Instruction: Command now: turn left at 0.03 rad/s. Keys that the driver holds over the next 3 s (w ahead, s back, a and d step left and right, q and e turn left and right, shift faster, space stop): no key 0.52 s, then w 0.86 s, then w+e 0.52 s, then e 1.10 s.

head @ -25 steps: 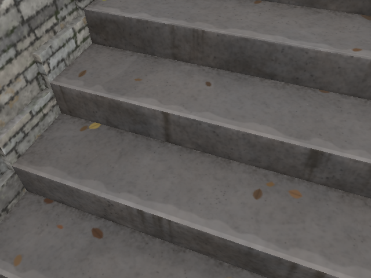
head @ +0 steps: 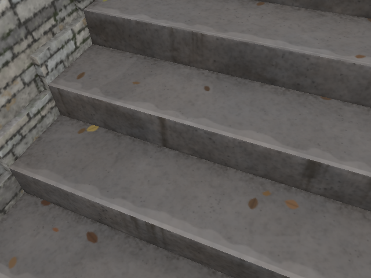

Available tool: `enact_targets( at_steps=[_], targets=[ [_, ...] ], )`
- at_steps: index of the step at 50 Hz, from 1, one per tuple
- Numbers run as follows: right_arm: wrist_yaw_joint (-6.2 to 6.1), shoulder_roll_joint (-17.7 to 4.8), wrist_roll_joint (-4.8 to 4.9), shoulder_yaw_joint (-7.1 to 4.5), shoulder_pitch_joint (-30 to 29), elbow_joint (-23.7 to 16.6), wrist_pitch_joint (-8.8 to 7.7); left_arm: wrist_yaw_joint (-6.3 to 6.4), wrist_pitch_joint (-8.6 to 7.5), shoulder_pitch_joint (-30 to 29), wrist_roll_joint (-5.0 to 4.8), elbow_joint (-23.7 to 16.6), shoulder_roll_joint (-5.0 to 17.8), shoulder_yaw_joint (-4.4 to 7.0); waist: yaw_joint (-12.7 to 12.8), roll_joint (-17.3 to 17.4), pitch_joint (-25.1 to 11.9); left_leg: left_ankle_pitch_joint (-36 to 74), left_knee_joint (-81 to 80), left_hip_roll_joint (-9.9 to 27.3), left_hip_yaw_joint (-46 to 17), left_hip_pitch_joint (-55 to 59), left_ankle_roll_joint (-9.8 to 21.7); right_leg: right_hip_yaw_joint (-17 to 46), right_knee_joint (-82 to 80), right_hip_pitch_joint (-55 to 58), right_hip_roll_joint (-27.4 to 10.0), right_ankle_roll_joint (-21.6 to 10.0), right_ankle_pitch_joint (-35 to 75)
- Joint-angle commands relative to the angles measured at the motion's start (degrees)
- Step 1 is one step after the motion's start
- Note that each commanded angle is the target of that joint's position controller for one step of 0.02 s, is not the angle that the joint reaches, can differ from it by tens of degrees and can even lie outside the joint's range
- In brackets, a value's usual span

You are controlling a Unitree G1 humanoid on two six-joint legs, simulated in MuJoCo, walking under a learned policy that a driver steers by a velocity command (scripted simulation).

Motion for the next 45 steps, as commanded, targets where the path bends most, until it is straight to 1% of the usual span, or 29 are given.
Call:
enact_targets(
  at_steps=[1, 4, 6, 7, 9, 14, 16, 18, 19, 23, 26, 27, 29, 30, 31, 32, 33, 34, 35, 36, 37, 38, 39, 40, 41, 42, 43, 44, 45],
  targets=[
    [-0.70, -3.9, 0.02, -0.49, 1.8, -1.3, -0.70, 0.95, 0.40, 3.5, -0.10, -1.5, 6.2, 1.59, 1.1, -3.1, -3.5, 12.0, -4.6, 3.7, -3.5, 0.0, 1.5, 5.7, -5.9, 8.4, -6.6, -1.1, 21.3],
    [-0.95, -3.5, -0.37, -0.43, 4.4, 0.2, -0.30, 0.95, 1.13, 3.6, 0.27, -0.5, 5.7, 1.47, 0.8, -2.4, -0.9, 10.8, -6.2, 4.1, -3.6, -0.5, 1.8, 5.3, -7.2, 7.7, -6.4, -1.2, 17.4],
    [-1.15, -3.2, -0.40, -0.38, 6.4, 1.2, -0.04, 0.99, 1.43, 4.0, 0.26, 0.2, 5.5, 1.40, 0.8, -2.2, -0.4, 10.5, -7.0, 4.2, -3.7, -0.3, 2.0, 5.0, -7.9, 7.6, -6.2, -1.3, 15.5],
    [-1.21, -3.0, -0.51, -0.38, 7.6, 1.3, 0.01, 1.03, 1.50, 4.8, 0.40, 1.0, 5.5, 1.42, 0.5, -2.1, 0.0, 10.1, -7.7, 4.5, -3.7, 0.1, 2.0, 5.0, -8.6, 7.2, -6.2, -1.5, 14.3],
    [-1.43, -2.9, -0.28, -0.35, 8.8, 2.3, 0.03, 1.13, 1.46, 5.6, 0.37, 2.1, 5.4, 1.44, 0.5, -1.8, 0.5, 9.5, -8.0, 4.5, -3.8, 0.7, 2.0, 5.0, -9.6, 6.9, -6.1, -1.5, 11.8],
    [-1.80, -2.2, -0.42, -0.06, 12.1, 3.7, 0.52, 1.10, 1.68, 7.4, 0.38, 4.5, 4.9, 1.18, 0.0, -1.0, 2.2, 7.5, -9.1, 4.8, -3.8, 1.4, 2.3, 5.2, -11.4, 5.1, -5.9, -1.7, 7.1],
    [-1.92, -1.6, -0.31, 0.18, 12.9, 4.0, 1.01, 0.98, 1.88, 8.4, 0.69, 5.3, 4.3, 0.89, 0.0, -1.2, 2.9, 6.3, -9.2, 4.7, -3.6, 1.2, 2.4, 5.3, -11.9, 4.1, -6.0, -1.4, 4.6],
    [-1.97, -1.5, -0.37, 0.32, 13.8, 4.3, 1.18, 0.96, 2.02, 9.4, 0.62, 6.1, 4.2, 0.71, -0.1, -1.4, 3.5, 5.5, -9.4, 4.7, -3.6, 1.2, 2.5, 5.4, -12.4, 3.2, -5.9, -1.4, 2.6],
    [-2.03, -1.9, -0.29, 0.27, 15.1, 4.7, 1.30, 1.07, 2.22, 10.8, 0.35, 6.8, 4.7, 0.84, -0.2, -1.5, 2.9, 4.7, -9.6, 4.6, -3.3, 1.4, 2.5, 5.5, -12.8, 3.2, -5.8, -1.4, 1.1],
    [-2.10, -1.0, -0.29, 0.71, 16.1, 5.0, 1.56, 1.19, 2.59, 12.4, 0.42, 8.0, 3.9, 0.45, -0.1, -1.7, 4.8, 3.7, -9.7, 4.4, -3.1, 0.6, 2.6, 5.8, -13.3, 1.4, -5.9, -1.4, -1.6],
    [-2.14, -0.7, -0.24, 0.86, 16.9, 5.3, 1.57, 1.23, 2.60, 13.8, 0.45, 8.8, 3.6, 0.27, -0.1, -1.7, 5.4, 3.0, -9.8, 4.3, -3.1, 0.1, 2.7, 5.9, -13.3, 0.9, -5.9, -1.5, -2.4],
    [-2.12, -0.4, -0.27, 0.95, 17.4, 5.4, 1.61, 1.24, 2.66, 14.4, 0.45, 9.0, 3.8, 0.28, 0.0, -2.3, 4.7, 0.1, -9.6, 3.6, -2.7, 0.3, 2.9, 6.3, -14.1, 0.7, -5.9, -1.8, -6.3],
    [-2.00, -0.7, -0.52, 0.69, 17.7, 4.9, 1.72, 1.29, 3.16, 14.9, 0.24, 9.0, 6.1, 1.16, 0.2, -4.9, 5.6, -8.1, -5.7, 0.8, 0.0, -1.7, 3.5, 8.5, -15.7, -1.1, -6.3, -3.4, -17.7],
    [-1.77, -1.4, -0.92, 0.39, 17.8, 4.4, 1.52, 1.28, 3.44, 15.6, -0.21, 8.9, 8.0, 1.96, 0.6, -6.8, 6.3, -12.9, -2.0, -1.0, 2.1, -3.8, 4.0, 11.0, -17.1, -1.7, -7.4, -5.3, -24.8],
    [-1.41, -0.9, -1.32, 0.39, 17.2, 3.8, 1.41, 1.19, 3.71, 16.9, -0.26, 9.1, 8.8, 2.47, 1.5, -8.1, 7.7, -14.5, 1.9, -1.9, 3.9, -7.0, 4.4, 14.1, -18.7, -1.9, -9.9, -7.0, -30.6],
    [-0.98, 0.1, -1.62, 0.59, 16.4, 3.4, 1.25, 1.03, 3.88, 18.1, -0.24, 9.3, 8.9, 2.83, 2.4, -9.8, 8.2, -13.8, 6.8, -2.2, 6.1, -8.6, 4.4, 17.4, -19.6, -1.9, -12.7, -8.7, -34.7],
    [-0.61, 1.7, -2.02, 0.95, 15.1, 2.5, 0.78, 0.91, 3.83, 18.0, -0.23, 9.3, 8.4, 2.98, 2.8, -10.8, 9.2, -10.8, 11.8, -0.7, 6.7, -9.5, 4.4, 19.9, -20.5, -3.8, -15.0, -10.4, -35.1],
    [-0.36, 2.0, -1.73, 0.83, 14.8, 2.1, 0.22, 0.79, 3.77, 17.3, -0.48, 9.2, 7.9, 2.95, 2.4, -11.2, 9.3, -9.6, 14.8, 0.5, 6.7, -9.1, 4.0, 20.3, -20.9, -6.0, -15.9, -11.5, -33.2],
    [-0.20, 1.7, -1.39, 0.77, 16.0, 2.1, -0.44, 0.67, 3.57, 15.7, -0.45, 9.2, 7.9, 2.86, 1.1, -9.9, 8.9, -8.8, 15.2, 0.8, 7.2, -7.1, 4.2, 19.6, -20.4, -8.0, -15.7, -11.9, -31.1],
    [0.04, 1.8, -1.25, 0.90, 18.7, 2.4, -1.03, 0.67, 3.35, 12.7, -0.42, 8.6, 7.0, 2.55, -1.1, -8.8, 9.6, -8.5, 9.2, 1.0, 7.0, -2.1, 4.9, 16.5, -18.8, -11.5, -14.1, -11.1, -27.3],
    [0.16, 1.2, -1.27, 0.70, 22.4, 3.7, -1.20, 0.52, 3.30, 9.2, -0.27, 7.6, 7.0, 2.57, -2.9, -5.6, 10.7, -10.0, 2.3, -1.1, 7.2, 2.7, 6.0, 12.1, -13.7, -14.2, -10.7, -9.7, -24.6],
    [-0.18, 1.0, -1.33, 0.35, 28.0, 5.6, -1.31, 0.16, 3.37, 7.6, 0.09, 7.2, 7.5, 2.93, -5.1, -3.1, 10.6, -10.5, -3.2, -1.8, 6.9, 8.4, 6.4, 9.1, -5.1, -17.2, -8.0, -9.4, -23.5],
    [-0.61, -0.4, -1.38, -0.13, 34.1, 7.5, -1.42, -0.62, 3.01, 5.9, 0.18, 6.5, 5.6, 2.51, -7.4, 4.3, 7.3, -11.8, -8.3, 4.6, -3.3, 17.4, 6.5, 5.1, 10.4, -23.8, -4.5, -8.1, -18.6],
    [-1.04, -6.7, -1.05, -1.59, 34.8, 7.0, -1.05, -1.58, 2.27, 5.7, -1.07, 4.5, 1.6, 1.45, -6.4, 17.4, 4.2, -31.0, -21.2, 16.0, -27.1, 19.4, 9.5, -1.9, 26.9, -32.1, 1.2, -5.3, -13.0],
    [-1.36, -7.5, -0.97, -2.07, 31.8, 6.7, -0.85, -2.17, 1.41, 8.5, 0.83, 4.5, 3.1, 1.86, -4.2, 17.4, 5.3, -42.5, -27.2, 21.4, -41.7, 12.4, 14.5, 1.7, 44.5, -34.0, -0.2, -4.5, -9.9],
    [-1.15, -5.6, -0.84, -1.62, 24.8, 5.9, -1.32, -2.72, 0.59, 6.8, 1.97, 3.9, 3.5, 2.05, -0.8, 8.3, 8.3, -37.8, -25.7, 22.0, -38.6, 8.8, 15.9, 2.9, 59.9, -37.7, -2.4, -4.1, -5.0],
    [-0.63, -6.2, -1.12, -1.76, 22.4, 6.3, -2.17, -2.66, -0.11, 4.7, 1.83, 3.1, 2.0, 1.66, -0.3, 1.9, 8.2, -27.1, -22.1, 20.0, -30.5, 8.6, 16.0, 3.6, 73.7, -43.0, -3.0, -4.1, -2.5],
    [-0.31, -5.8, -1.92, -1.73, 22.9, 7.2, -2.68, -2.62, -0.83, 4.3, 1.96, 2.2, 1.5, 1.68, 0.0, -2.0, 5.0, -22.6, -19.6, 17.4, -24.2, 11.5, 14.5, 3.1, 82.3, -47.3, -3.2, -4.7, -0.5],
    [0.03, -3.6, -2.14, -1.06, 23.5, 8.5, -3.18, -2.46, -1.11, 3.5, 1.99, 1.2, 0.5, 1.54, -0.1, -2.5, 3.3, -18.1, -17.3, 15.9, -20.0, 13.8, 13.0, 2.3, 89.4, -51.8, -3.5, -5.2, 1.1]
  ],
)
